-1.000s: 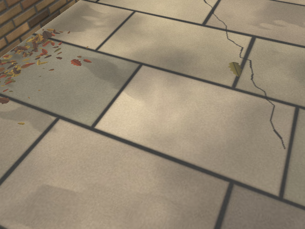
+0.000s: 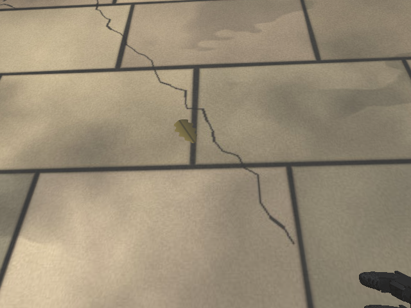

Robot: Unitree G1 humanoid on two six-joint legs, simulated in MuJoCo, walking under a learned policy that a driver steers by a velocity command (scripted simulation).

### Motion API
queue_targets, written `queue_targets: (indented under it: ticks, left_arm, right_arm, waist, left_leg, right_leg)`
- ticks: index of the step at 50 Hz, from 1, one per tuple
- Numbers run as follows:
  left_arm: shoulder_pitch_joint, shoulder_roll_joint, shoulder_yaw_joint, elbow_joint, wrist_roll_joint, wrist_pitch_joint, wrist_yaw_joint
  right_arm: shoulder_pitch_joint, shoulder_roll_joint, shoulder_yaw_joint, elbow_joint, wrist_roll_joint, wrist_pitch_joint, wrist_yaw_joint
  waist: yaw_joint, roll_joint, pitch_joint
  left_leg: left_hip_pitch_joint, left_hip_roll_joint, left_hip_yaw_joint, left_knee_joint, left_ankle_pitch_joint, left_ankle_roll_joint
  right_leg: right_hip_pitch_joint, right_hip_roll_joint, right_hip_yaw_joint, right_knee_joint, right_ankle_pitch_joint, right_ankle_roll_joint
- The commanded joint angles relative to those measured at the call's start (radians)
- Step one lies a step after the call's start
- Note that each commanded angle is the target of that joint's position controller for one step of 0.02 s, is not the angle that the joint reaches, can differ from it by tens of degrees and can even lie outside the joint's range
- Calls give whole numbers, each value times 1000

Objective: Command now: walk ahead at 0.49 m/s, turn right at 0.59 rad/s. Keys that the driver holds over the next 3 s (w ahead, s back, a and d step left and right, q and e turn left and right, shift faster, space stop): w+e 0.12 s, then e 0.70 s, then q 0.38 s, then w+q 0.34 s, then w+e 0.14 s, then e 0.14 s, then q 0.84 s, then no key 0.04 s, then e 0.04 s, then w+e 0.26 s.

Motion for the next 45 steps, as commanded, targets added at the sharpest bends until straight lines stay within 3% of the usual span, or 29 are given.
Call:
queue_targets:
  ticks: [1, 3, 4, 5, 6, 7, 8, 9, 10, 11, 12, 14, 17, 21, 24, 26, 27, 28, 29, 30, 31, 32, 33, 34, 36, 41, 45]
  left_arm:
    - [25, 158, 46, -32, -5, 2, 12]
    - [13, 165, 50, -29, -2, 14, 16]
    - [-4, 152, 46, -34, 0, 17, 14]
    - [-19, 112, 30, -47, 7, 15, 7]
    - [49, 51, 11, -69, 5, 10, 5]
    - [123, 55, -1, -80, -6, 4, 9]
    - [78, 157, 24, -66, -13, 7, 10]
    - [-24, 190, 35, -83, -5, 14, 12]
    - [-76, 184, 40, -99, 7, 21, 14]
    - [-84, 173, 47, -105, 14, 30, 15]
    - [-60, 143, 43, -102, 7, 42, 12]
    - [-62, 82, 28, -112, 3, 60, 12]
    - [-105, 65, 19, -134, 12, 65, 2]
    - [-197, 72, 21, -157, 13, 61, -28]
    - [-249, 101, 36, -190, 13, 69, -47]
    - [-228, 119, 49, -198, 15, 73, -51]
    - [-167, 141, 64, -183, 19, 71, -46]
    - [-79, 216, 91, -168, 21, 69, -28]
    - [-65, 328, 107, -189, 26, 71, -2]
    - [-75, 281, 87, -218, 39, 58, -11]
    - [-112, 232, 74, -218, 33, 46, -20]
    - [-155, 204, 66, -206, 17, 40, -19]
    - [-189, 184, 59, -207, 7, 43, -15]
    - [-229, 184, 56, -212, 9, 50, -9]
    - [-260, 188, 58, -219, 29, 59, 0]
    - [-256, 203, 68, -206, 23, 71, 17]
    - [-260, 138, 37, -184, 35, 77, 7]
  right_arm:
    - [-119, -96, -27, -99, 7, -29, 13]
    - [-66, -117, -38, -92, 11, -36, 12]
    - [22, -135, -51, -72, 9, -40, 6]
    - [153, -173, -68, -55, -3, -46, -2]
    - [312, -252, -89, -41, -25, -43, -13]
    - [357, -233, -88, -13, -9, -29, -5]
    - [297, -147, -65, -38, 4, -17, -9]
    - [240, -108, -52, -54, -4, -4, -17]
    - [190, -91, -44, -52, -10, 4, -19]
    - [161, -72, -38, -45, -13, 6, -19]
    - [146, -71, -37, -37, -15, 6, -18]
    - [122, -90, -44, -15, -9, 3, -17]
    - [106, -141, -63, 6, -1, 17, -29]
    - [91, -159, -65, 25, 16, 43, -39]
    - [109, -190, -76, 40, 36, 54, -34]
    - [104, -199, -80, 41, 51, 62, -33]
    - [110, -185, -77, 45, 53, 64, -34]
    - [169, -155, -68, 52, 33, 62, -29]
    - [213, -73, -37, 11, -34, 60, -20]
    - [199, -108, -33, 7, -21, 58, -13]
    - [123, -156, -47, 2, 13, 65, -12]
    - [103, -147, -46, -3, 15, 71, -19]
    - [97, -142, -47, 5, 2, 79, -31]
    - [98, -148, -49, 1, -2, 87, -37]
    - [124, -127, -44, 9, 0, 96, -37]
    - [110, -94, -32, 2, 1, 102, -36]
    - [136, -84, -28, 7, 4, 100, -19]
  waist:
    - [-8, -133, 7]
    - [-38, -172, -8]
    - [-84, -181, -49]
    - [-152, -159, -160]
    - [-173, 15, -346]
    - [-146, 284, -435]
    - [-151, 158, -305]
    - [-158, 60, -188]
    - [-133, 1, -100]
    - [-102, 6, -68]
    - [-77, 36, -51]
    - [-64, 77, -29]
    - [-68, 61, -76]
    - [-95, 49, -84]
    - [-103, 50, -66]
    - [-79, 46, -70]
    - [-47, 17, -97]
    - [-20, -101, -153]
    - [-77, -387, -216]
    - [-34, -304, -385]
    - [-17, -181, -309]
    - [-43, -136, -233]
    - [-59, -98, -192]
    - [-86, -117, -164]
    - [-108, -155, -160]
    - [-88, -174, -175]
    - [-78, -200, -176]
  left_leg:
    - [88, -42, 12, -72, -36, 19]
    - [171, -53, 24, -87, -142, 47]
    - [300, -63, 49, -125, -145, 74]
    - [535, 10, 3, -114, -137, 128]
    - [941, 238, -290, -92, -222, 250]
    - [1093, 393, -661, -189, -337, 348]
    - [982, 382, -596, -211, -328, 315]
    - [837, 344, -414, -205, -155, 284]
    - [692, 297, -272, -211, 67, 270]
    - [602, 258, -173, -215, 198, 255]
    - [532, 225, -100, -239, 233, 242]
    - [466, 209, -8, -288, 308, 262]
    - [501, 228, 73, -308, 350, 278]
    - [516, 206, 188, -296, 257, 238]
    - [560, 233, 197, -236, 198, 216]
    - [576, 233, 212, -133, 217, 188]
    - [547, 195, 246, -9, 229, 155]
    - [426, 122, 283, 198, 93, 87]
    - [83, -19, 297, 550, -707, -2]
    - [4, -67, 74, 724, -812, -8]
    - [-28, -34, 32, 748, -732, 2]
    - [-38, -10, 29, 696, -655, 10]
    - [-23, 8, 25, 631, -604, 5]
    - [36, 9, 28, 569, -564, -1]
    - [119, -26, 51, 483, -523, -15]
    - [221, -60, 37, 271, -452, -28]
    - [325, -31, 72, 143, -404, -1]
  right_leg:
    - [-25, -250, 230, -22, 212, -113]
    - [3, -261, 269, 37, 299, -97]
    - [-9, -232, 259, 105, 388, -78]
    - [-74, -178, 213, 286, 408, -44]
    - [-360, -66, 95, 625, 194, 30]
    - [-596, -7, 38, 877, -301, 75]
    - [-672, -79, 56, 981, -265, 94]
    - [-662, -110, 11, 1004, -200, 111]
    - [-631, -135, -17, 967, -162, 125]
    - [-593, -165, -26, 917, -145, 128]
    - [-542, -181, -46, 874, -133, 130]
    - [-519, -182, -93, 775, -104, 145]
    - [-495, -199, -113, 610, 47, 149]
    - [-395, -187, -158, 395, 221, 119]
    - [-370, -176, -178, 297, 165, 85]
    - [-309, -147, -205, 200, 146, 50]
    - [-198, -111, -220, 115, 212, 20]
    - [-1, -155, -118, 62, 529, -36]
    - [255, -427, 256, 127, 1008, -208]
    - [275, -521, 447, 60, 782, -344]
    - [208, -465, 352, 34, 693, -296]
    - [132, -407, 269, 29, 593, -230]
    - [60, -370, 232, 15, 514, -188]
    - [-30, -339, 200, -3, 476, -170]
    - [-113, -300, 172, -18, 477, -164]
    - [-173, -270, 207, -16, 308, -151]
    - [-195, -282, 202, 23, 196, -116]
